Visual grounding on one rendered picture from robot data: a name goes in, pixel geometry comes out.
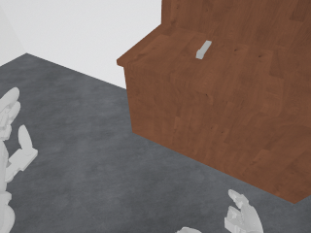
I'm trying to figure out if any counter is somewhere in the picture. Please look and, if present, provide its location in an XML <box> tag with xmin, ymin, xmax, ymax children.
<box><xmin>117</xmin><ymin>0</ymin><xmax>311</xmax><ymax>204</ymax></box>

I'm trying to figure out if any tap lever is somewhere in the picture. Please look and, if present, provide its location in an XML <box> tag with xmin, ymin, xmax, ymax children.
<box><xmin>196</xmin><ymin>41</ymin><xmax>212</xmax><ymax>59</ymax></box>

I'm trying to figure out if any robot left hand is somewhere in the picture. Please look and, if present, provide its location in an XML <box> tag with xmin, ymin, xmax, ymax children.
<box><xmin>0</xmin><ymin>87</ymin><xmax>38</xmax><ymax>192</ymax></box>

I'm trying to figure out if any robot left forearm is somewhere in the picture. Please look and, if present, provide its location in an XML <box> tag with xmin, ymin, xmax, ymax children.
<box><xmin>0</xmin><ymin>191</ymin><xmax>16</xmax><ymax>233</ymax></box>

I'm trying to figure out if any robot right hand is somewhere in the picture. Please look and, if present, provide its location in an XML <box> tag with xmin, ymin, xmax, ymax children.
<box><xmin>225</xmin><ymin>189</ymin><xmax>263</xmax><ymax>233</ymax></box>

